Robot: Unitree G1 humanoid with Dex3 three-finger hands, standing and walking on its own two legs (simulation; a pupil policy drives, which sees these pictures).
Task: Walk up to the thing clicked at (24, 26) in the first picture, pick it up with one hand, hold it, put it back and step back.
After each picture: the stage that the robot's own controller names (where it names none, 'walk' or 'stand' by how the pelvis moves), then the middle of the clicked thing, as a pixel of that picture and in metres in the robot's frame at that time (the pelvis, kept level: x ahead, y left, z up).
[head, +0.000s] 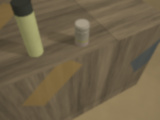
stand; (29, 30) +0.56 +0.25 +0.08
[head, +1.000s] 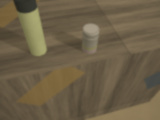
rise first; (32, 27) +0.53 +0.25 +0.10
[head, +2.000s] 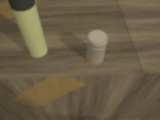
stand; (30, 26) +0.48 +0.21 +0.12
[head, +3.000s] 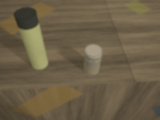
stand; (33, 42) +0.48 +0.22 +0.08
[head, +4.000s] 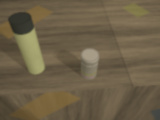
stand; (29, 47) +0.47 +0.23 +0.08
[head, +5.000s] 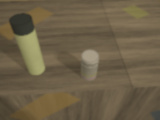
stand; (30, 48) +0.47 +0.23 +0.08
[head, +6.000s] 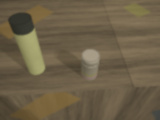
rise first; (29, 47) +0.46 +0.23 +0.08
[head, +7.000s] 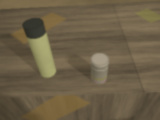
rise first; (41, 51) +0.46 +0.22 +0.08
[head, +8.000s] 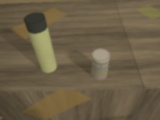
go down; (42, 46) +0.47 +0.21 +0.08
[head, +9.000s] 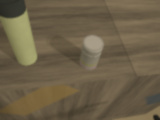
go down; (19, 33) +0.46 +0.20 +0.11
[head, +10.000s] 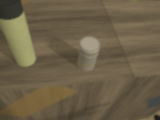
approach; (17, 35) +0.47 +0.20 +0.11
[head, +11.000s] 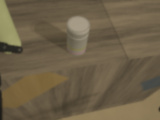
close; out of the picture +0.48 +0.22 +0.15
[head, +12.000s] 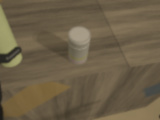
lift; out of the picture +0.45 +0.23 +0.14
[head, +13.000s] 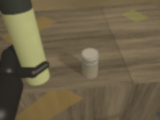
lift; (27, 42) +0.34 +0.17 +0.24
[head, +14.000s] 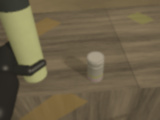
hold; (24, 39) +0.33 +0.17 +0.25
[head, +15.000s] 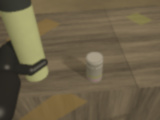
hold; (26, 39) +0.33 +0.17 +0.26
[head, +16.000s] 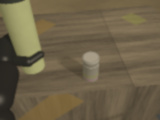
crouch; (23, 31) +0.36 +0.18 +0.26
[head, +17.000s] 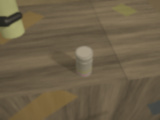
lower; out of the picture +0.47 +0.22 +0.31
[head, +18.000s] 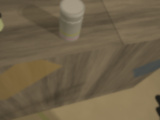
lower; out of the picture +0.54 +0.23 +0.17
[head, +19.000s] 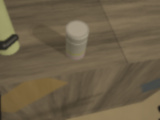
lower; out of the picture +0.49 +0.22 +0.15
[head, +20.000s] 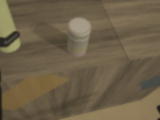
lower; out of the picture +0.50 +0.22 +0.15
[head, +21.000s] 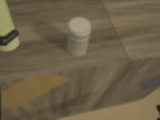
lower; out of the picture +0.50 +0.22 +0.15
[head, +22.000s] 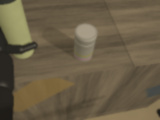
open; (13, 23) +0.47 +0.19 +0.14
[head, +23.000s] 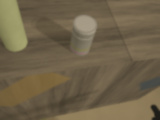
sink last; (4, 12) +0.48 +0.20 +0.15
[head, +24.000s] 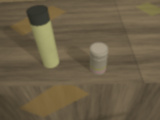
sink last; (45, 40) +0.49 +0.20 +0.11
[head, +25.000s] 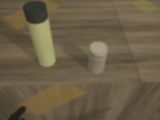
stand; (42, 38) +0.48 +0.19 +0.10
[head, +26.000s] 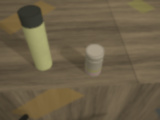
stand; (37, 42) +0.47 +0.20 +0.10
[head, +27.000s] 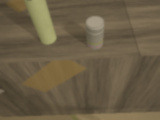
walk; (40, 15) +0.56 +0.21 +0.11
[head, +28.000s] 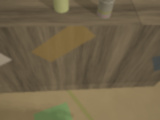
walk; out of the picture +0.74 +0.13 +0.10
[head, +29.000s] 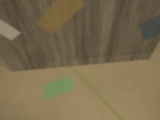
walk; out of the picture +1.02 +0.23 +0.10
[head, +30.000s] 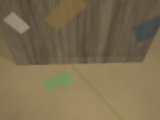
stand; out of the picture +1.21 +0.16 +0.10
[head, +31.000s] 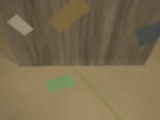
stand; out of the picture +1.19 +0.15 +0.08
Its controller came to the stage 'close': yes
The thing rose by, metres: 0.22
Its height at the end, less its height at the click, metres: +0.00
